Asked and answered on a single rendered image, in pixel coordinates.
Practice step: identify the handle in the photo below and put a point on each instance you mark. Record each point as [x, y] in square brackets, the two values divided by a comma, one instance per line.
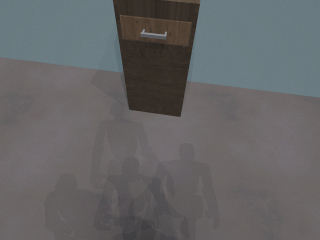
[153, 35]

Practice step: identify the drawer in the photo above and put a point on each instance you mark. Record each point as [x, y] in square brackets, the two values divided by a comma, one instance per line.
[178, 32]

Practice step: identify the cabinet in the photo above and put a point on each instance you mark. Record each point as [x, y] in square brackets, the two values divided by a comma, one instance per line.
[156, 73]

